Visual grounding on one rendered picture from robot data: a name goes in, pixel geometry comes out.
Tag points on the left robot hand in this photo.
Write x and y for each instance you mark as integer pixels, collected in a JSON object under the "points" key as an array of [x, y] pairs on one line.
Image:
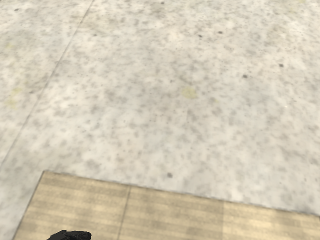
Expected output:
{"points": [[71, 235]]}

